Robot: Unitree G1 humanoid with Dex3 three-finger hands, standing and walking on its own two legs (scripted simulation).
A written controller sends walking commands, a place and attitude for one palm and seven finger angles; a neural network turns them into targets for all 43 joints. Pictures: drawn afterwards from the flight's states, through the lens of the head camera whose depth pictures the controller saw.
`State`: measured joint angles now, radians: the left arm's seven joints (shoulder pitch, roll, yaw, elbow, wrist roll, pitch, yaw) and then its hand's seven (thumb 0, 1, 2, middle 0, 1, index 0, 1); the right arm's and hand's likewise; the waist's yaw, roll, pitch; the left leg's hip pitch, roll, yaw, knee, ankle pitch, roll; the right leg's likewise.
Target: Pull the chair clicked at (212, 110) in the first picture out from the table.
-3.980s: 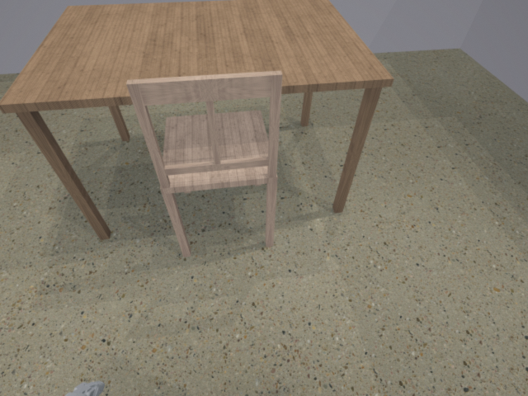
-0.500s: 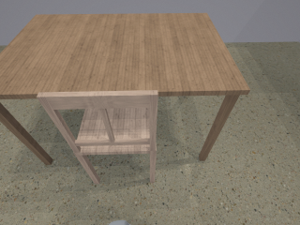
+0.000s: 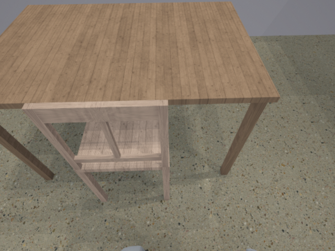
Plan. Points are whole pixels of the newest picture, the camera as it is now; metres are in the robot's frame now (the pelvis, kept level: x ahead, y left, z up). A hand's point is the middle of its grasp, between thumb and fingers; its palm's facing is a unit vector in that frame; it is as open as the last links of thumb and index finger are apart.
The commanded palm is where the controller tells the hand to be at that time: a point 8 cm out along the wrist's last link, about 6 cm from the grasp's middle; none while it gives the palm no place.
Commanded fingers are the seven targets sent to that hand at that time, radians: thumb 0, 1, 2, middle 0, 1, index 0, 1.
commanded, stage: come to a stop and stand still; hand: left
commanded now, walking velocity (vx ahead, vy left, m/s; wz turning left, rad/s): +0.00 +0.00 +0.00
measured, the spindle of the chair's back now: (111, 140) +0.45 +0.24 -0.12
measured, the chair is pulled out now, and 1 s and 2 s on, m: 0.00 0.00 0.00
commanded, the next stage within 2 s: look again from close up in 0.62 s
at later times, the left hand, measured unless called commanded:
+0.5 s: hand out of the picture -0.02 +0.15 -0.16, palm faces +0.05 -0.98 -0.19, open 7.3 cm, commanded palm none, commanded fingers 0.00 0.90 0.90 -0.20 -0.30 -0.20 -0.30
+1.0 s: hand out of the picture -0.01 +0.18 -0.17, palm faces +0.03 -0.97 -0.22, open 7.4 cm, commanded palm none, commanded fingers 0.00 0.90 0.90 -0.20 -0.30 -0.20 -0.30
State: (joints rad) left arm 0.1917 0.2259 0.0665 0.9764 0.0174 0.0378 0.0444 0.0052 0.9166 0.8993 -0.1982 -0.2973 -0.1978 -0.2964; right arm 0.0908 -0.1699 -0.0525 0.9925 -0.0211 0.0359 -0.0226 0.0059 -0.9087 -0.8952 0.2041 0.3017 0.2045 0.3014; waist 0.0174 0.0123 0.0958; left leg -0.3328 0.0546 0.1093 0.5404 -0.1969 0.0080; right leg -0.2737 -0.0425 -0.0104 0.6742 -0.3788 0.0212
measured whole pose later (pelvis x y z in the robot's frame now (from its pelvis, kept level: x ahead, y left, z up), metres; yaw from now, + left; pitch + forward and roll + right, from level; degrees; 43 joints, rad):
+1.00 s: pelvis -0.03 +0.00 +0.00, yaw +1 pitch +0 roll -1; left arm 0.32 0.18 -0.01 1.03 0.02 -0.01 0.05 0.01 0.91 0.90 -0.20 -0.30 -0.20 -0.30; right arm 0.27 -0.19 -0.02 1.02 -0.01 -0.01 -0.02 0.01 -0.91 -0.90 0.20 0.30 0.20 0.30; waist 0.00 0.00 -0.01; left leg -0.25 0.00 0.03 0.57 -0.32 0.02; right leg -0.26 -0.02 -0.03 0.55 -0.28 0.01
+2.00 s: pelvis -0.02 +0.01 +0.00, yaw +1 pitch +0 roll -1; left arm 0.36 0.12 0.01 1.06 0.02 0.00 0.03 0.00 0.91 0.90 -0.20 -0.30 -0.20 -0.30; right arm 0.34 -0.15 -0.01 1.11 -0.02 0.02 -0.01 0.01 -0.91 -0.90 0.20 0.30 0.20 0.30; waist 0.00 0.02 0.01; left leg -0.24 -0.02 0.03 0.56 -0.32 0.04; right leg -0.24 -0.05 -0.03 0.53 -0.28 0.03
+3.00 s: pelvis +0.01 +0.07 +0.00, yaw +6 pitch -2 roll +0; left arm 0.35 0.21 0.00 0.97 0.02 0.03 0.02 0.01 0.91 0.90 -0.20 -0.30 -0.20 -0.30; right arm 0.22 -0.18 0.00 0.89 -0.01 0.02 0.00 0.00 -0.92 -0.90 0.20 0.30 0.20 0.30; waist 0.03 0.04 0.01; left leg -0.22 -0.04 0.08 0.53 -0.28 0.06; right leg -0.29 -0.05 0.05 0.54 -0.23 0.02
